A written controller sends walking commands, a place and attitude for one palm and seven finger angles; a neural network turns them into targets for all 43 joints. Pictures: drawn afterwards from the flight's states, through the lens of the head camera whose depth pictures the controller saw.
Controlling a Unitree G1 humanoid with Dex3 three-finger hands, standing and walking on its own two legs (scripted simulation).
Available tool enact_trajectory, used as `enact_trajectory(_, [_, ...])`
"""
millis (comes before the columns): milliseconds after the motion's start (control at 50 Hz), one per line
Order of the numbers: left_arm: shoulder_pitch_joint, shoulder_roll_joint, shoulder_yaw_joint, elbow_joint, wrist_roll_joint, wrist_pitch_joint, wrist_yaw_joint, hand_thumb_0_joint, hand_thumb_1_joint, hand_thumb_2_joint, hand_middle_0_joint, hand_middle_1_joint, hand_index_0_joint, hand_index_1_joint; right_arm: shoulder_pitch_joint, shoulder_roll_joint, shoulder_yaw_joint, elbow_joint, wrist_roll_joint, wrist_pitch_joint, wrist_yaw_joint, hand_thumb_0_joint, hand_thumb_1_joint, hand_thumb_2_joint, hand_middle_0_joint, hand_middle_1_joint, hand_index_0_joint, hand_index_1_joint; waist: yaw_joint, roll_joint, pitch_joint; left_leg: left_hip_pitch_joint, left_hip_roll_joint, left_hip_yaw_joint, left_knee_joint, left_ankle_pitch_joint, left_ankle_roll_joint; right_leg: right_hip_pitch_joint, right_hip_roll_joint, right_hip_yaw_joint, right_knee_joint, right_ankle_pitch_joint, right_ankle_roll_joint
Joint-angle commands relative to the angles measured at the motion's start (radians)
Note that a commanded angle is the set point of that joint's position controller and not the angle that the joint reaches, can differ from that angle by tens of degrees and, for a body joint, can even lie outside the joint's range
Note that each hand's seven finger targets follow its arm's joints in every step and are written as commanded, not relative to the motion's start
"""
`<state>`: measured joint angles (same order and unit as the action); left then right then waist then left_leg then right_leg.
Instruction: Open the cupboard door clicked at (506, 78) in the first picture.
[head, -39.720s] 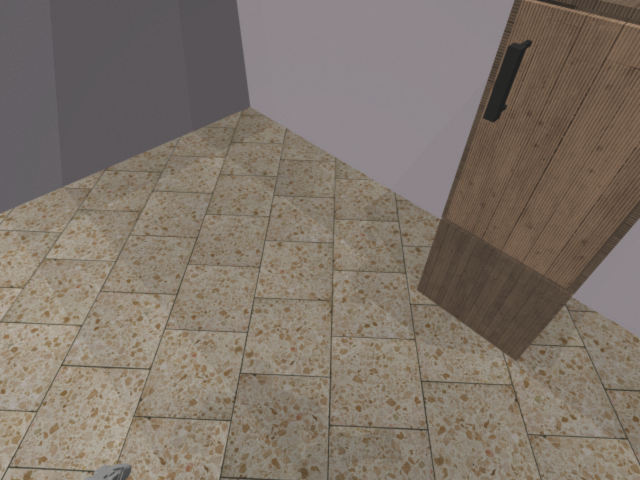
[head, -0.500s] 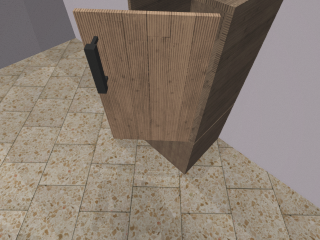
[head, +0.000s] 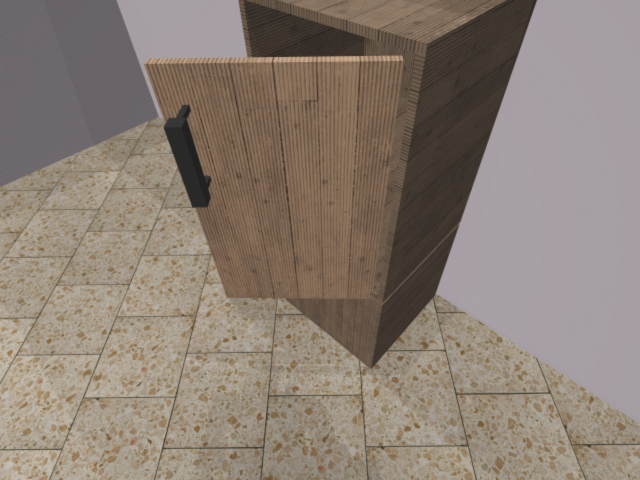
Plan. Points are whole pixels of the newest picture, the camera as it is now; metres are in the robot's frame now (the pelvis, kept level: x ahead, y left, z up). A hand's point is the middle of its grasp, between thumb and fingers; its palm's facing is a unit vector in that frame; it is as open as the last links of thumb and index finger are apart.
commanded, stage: come to a stop and stand still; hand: left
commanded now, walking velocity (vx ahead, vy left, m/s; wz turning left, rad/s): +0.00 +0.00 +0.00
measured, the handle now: (193, 157) +0.57 +0.23 +0.11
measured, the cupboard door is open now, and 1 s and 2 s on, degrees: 42 42 42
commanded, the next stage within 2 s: look again from close up in 0.24 s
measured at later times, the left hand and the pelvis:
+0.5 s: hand out of the picture +0.02 +0.16 -0.17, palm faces +0.01 -0.98 -0.19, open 7.3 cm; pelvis +0.02 -0.01 +0.00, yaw +0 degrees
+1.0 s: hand out of the picture +0.10 +0.19 -0.13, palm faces +0.17 -0.96 -0.21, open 7.3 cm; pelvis +0.02 +0.00 +0.00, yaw +0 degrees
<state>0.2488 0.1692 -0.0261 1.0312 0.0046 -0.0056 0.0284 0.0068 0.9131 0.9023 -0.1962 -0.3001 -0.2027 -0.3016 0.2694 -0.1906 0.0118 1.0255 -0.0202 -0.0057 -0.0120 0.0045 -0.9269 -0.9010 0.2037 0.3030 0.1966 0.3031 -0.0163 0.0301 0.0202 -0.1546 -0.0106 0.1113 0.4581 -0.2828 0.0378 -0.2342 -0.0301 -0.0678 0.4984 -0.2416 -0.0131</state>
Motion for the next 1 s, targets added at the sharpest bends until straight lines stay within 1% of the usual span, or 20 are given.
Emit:
enact_trajectory(0, [0.019,0.121,0.028,-0.040,0.002,-0.024,0.003,0.000,0.900,0.900,-0.200,-0.300,-0.200,-0.300,0.046,-0.090,-0.014,-0.018,0.002,-0.024,-0.003,0.000,-0.900,-0.900,0.200,0.300,0.200,0.300,0.007,-0.067,0.041,-0.068,0.108,-0.131,-0.132,0.017,0.004,0.011,-0.090,0.136,-0.139,-0.023,-0.036])
enact_trajectory(40, [0.028,0.120,0.027,-0.027,0.001,-0.027,0.003,0.000,0.900,0.900,-0.200,-0.300,-0.200,-0.300,0.050,-0.090,-0.012,-0.003,0.003,-0.026,-0.004,0.000,-0.900,-0.900,0.200,0.300,0.200,0.300,0.008,-0.067,0.018,-0.052,0.108,-0.129,-0.129,0.040,0.002,0.025,-0.094,0.137,-0.139,0.005,-0.037])
enact_trajectory(120, [0.041,0.116,0.026,-0.003,0.001,-0.030,0.004,0.000,0.900,0.900,-0.200,-0.300,-0.200,-0.300,0.054,-0.081,-0.009,0.029,0.005,-0.028,-0.006,0.000,-0.900,-0.900,0.200,0.300,0.200,0.300,0.011,-0.048,0.024,-0.045,0.113,-0.125,-0.129,0.069,-0.001,0.039,-0.098,0.131,-0.138,0.060,-0.037])
enact_trajectory(180, [0.050,0.112,0.025,0.014,0.001,-0.032,0.005,0.000,0.900,0.900,-0.200,-0.300,-0.200,-0.300,0.062,-0.076,-0.007,0.050,0.006,-0.029,-0.009,0.000,-0.900,-0.900,0.200,0.300,0.200,0.300,0.012,-0.053,0.030,-0.046,0.117,-0.126,-0.129,0.096,-0.002,0.051,-0.095,0.123,-0.131,0.103,-0.037])
enact_trajectory(220, [0.059,0.106,0.024,0.025,0.000,-0.032,0.006,0.000,0.900,0.900,-0.200,-0.300,-0.200,-0.300,0.066,-0.070,-0.007,0.063,0.007,-0.030,-0.010,0.000,-0.900,-0.900,0.200,0.300,0.200,0.300,0.013,-0.042,0.024,-0.038,0.120,-0.121,-0.131,0.103,-0.003,0.056,-0.097,0.120,-0.132,0.117,-0.037])
enact_trajectory(240, [0.059,0.105,0.023,0.032,0.000,-0.031,0.006,0.000,0.900,0.900,-0.200,-0.300,-0.200,-0.300,0.065,-0.068,-0.007,0.069,0.007,-0.029,-0.011,0.000,-0.900,-0.900,0.200,0.300,0.200,0.300,0.014,-0.034,0.037,-0.043,0.119,-0.121,-0.132,0.098,-0.005,0.051,-0.096,0.120,-0.133,0.113,-0.037])
enact_trajectory(340, [0.067,0.096,0.022,0.047,0.001,-0.030,0.007,0.000,0.900,0.900,-0.200,-0.300,-0.200,-0.300,0.069,-0.060,-0.007,0.087,0.008,-0.030,-0.014,0.000,-0.900,-0.900,0.200,0.300,0.200,0.300,0.016,-0.034,0.040,-0.039,0.123,-0.118,-0.134,0.110,-0.005,0.058,-0.095,0.117,-0.132,0.130,-0.036])
enact_trajectory(360, [0.068,0.094,0.023,0.048,0.003,-0.030,0.008,0.000,0.900,0.900,-0.200,-0.300,-0.200,-0.300,0.067,-0.053,-0.007,0.089,0.008,-0.029,-0.015,0.000,-0.900,-0.900,0.200,0.300,0.200,0.300,0.016,-0.039,0.054,-0.040,0.125,-0.118,-0.136,0.112,-0.005,0.052,-0.092,0.115,-0.134,0.133,-0.036])
enact_trajectory(420, [0.071,0.093,0.024,0.054,0.002,-0.031,0.009,0.000,0.900,0.900,-0.200,-0.300,-0.200,-0.300,0.071,-0.056,-0.007,0.094,0.008,-0.033,-0.017,0.000,-0.900,-0.900,0.200,0.300,0.200,0.300,0.017,-0.030,0.027,-0.027,0.128,-0.116,-0.132,0.145,-0.005,0.072,-0.096,0.112,-0.122,0.178,-0.036])
enact_trajectory(560, [0.068,0.091,0.028,0.056,0.005,-0.031,0.010,0.000,0.900,0.900,-0.200,-0.300,-0.200,-0.300,0.060,-0.054,-0.012,0.101,0.008,-0.036,-0.022,0.000,-0.900,-0.900,0.200,0.300,0.200,0.300,0.019,-0.036,0.029,-0.005,0.135,-0.116,-0.126,0.208,-0.002,0.075,-0.094,0.104,-0.111,0.245,-0.034])
enact_trajectory(640, [0.062,0.095,0.031,0.057,0.005,-0.031,0.011,0.000,0.900,0.900,-0.200,-0.300,-0.200,-0.300,0.060,-0.060,-0.013,0.103,0.007,-0.036,-0.024,0.000,-0.900,-0.900,0.200,0.300,0.200,0.300,0.018,-0.034,0.026,-0.003,0.136,-0.119,-0.130,0.215,-0.004,0.081,-0.096,0.102,-0.107,0.247,-0.035])
enact_trajectory(680, [0.059,0.095,0.031,0.055,0.006,-0.029,0.011,0.000,0.900,0.900,-0.200,-0.300,-0.200,-0.300,0.056,-0.062,-0.013,0.103,0.007,-0.037,-0.023,0.000,-0.900,-0.900,0.200,0.300,0.200,0.300,0.020,-0.040,0.046,-0.008,0.137,-0.118,-0.132,0.224,-0.002,0.075,-0.095,0.097,-0.108,0.246,-0.033])
enact_trajectory(740, [0.058,0.101,0.032,0.055,0.005,-0.029,0.010,0.000,0.900,0.900,-0.200,-0.300,-0.200,-0.300,0.051,-0.068,-0.014,0.102,0.007,-0.037,-0.024,0.000,-0.900,-0.900,0.200,0.300,0.200,0.300,0.019,-0.036,0.029,0.006,0.137,-0.119,-0.131,0.224,-0.002,0.078,-0.096,0.104,-0.109,0.251,-0.035])
enact_trajectory(760, [0.054,0.098,0.033,0.053,0.006,-0.028,0.011,0.000,0.900,0.900,-0.200,-0.300,-0.200,-0.300,0.052,-0.062,-0.014,0.103,0.007,-0.036,-0.025,0.000,-0.900,-0.900,0.200,0.300,0.200,0.300,0.019,-0.040,0.040,0.002,0.138,-0.120,-0.135,0.230,-0.001,0.077,-0.093,0.098,-0.108,0.248,-0.034])
enact_trajectory(880, [0.049,0.105,0.035,0.051,0.006,-0.028,0.010,0.000,0.900,0.900,-0.200,-0.300,-0.200,-0.300,0.045,-0.070,-0.016,0.104,0.006,-0.038,-0.025,0.000,-0.900,-0.900,0.200,0.300,0.200,0.300,0.022,-0.029,0.031,0.010,0.138,-0.120,-0.136,0.246,-0.001,0.085,-0.096,0.102,-0.109,0.259,-0.035])
enact_trajectory(900, [0.139,0.101,0.032,0.095,0.014,-0.034,0.050,0.000,0.900,0.900,-0.200,-0.300,-0.200,-0.300,-0.030,-0.092,-0.022,0.031,0.021,-0.037,-0.016,0.000,-0.900,-0.900,0.200,0.300,0.200,0.300,0.045,-0.014,0.065,-0.065,0.151,-0.073,0.065,0.342,-0.031,0.046,-0.149,0.137,-0.079,0.586,-0.007])
enact_trajectory(920, [-0.609,0.345,0.184,-1.448,-0.191,-0.248,0.032,0.000,0.877,0.890,-0.202,-0.315,-0.202,-0.315,-0.011,-0.248,-0.042,-0.330,0.074,-0.185,-0.055,0.000,-0.900,-0.900,0.200,0.300,0.200,0.300,-0.052,0.155,-0.435,0.167,0.019,-0.122,-0.047,0.459,-0.028,0.180,-0.034,0.086,-0.022,0.485,-0.029])
enact_trajectory(940, [-0.173,0.269,0.164,-1.195,-0.108,-0.190,0.059,0.000,0.853,0.880,-0.203,-0.330,-0.203,-0.330,-0.095,-0.165,-0.012,-0.284,0.052,-0.270,-0.083,0.000,-0.900,-0.900,0.200,0.300,0.200,0.300,0.031,0.292,-0.403,0.228,0.062,-0.102,-0.063,0.667,-0.032,0.130,0.004,0.067,0.014,0.256,-0.051])
enact_trajectory(960, [-0.131,0.194,0.123,-1.107,-0.131,-0.141,0.105,0.000,0.830,0.870,-0.205,-0.345,-0.205,-0.345,-0.074,-0.161,-0.025,-0.223,0.058,-0.293,-0.083,0.000,-0.900,-0.900,0.200,0.300,0.200,0.300,0.003,0.257,-0.328,0.156,0.071,-0.108,-0.046,0.584,-0.063,0.054,0.002,0.016,0.028,0.121,-0.033])
enact_trajectory(980, [0.170,-0.058,-0.013,-0.911,-0.145,-0.051,0.091,0.000,0.807,0.860,-0.207,-0.360,-0.207,-0.360,-0.035,-0.116,-0.032,-0.214,0.068,-0.290,-0.068,0.000,-0.900,-0.900,0.200,0.300,0.200,0.300,-0.011,0.100,-0.189,0.092,0.084,-0.126,-0.060,0.527,-0.055,-0.030,0.006,-0.011,0.014,0.072,-0.012])
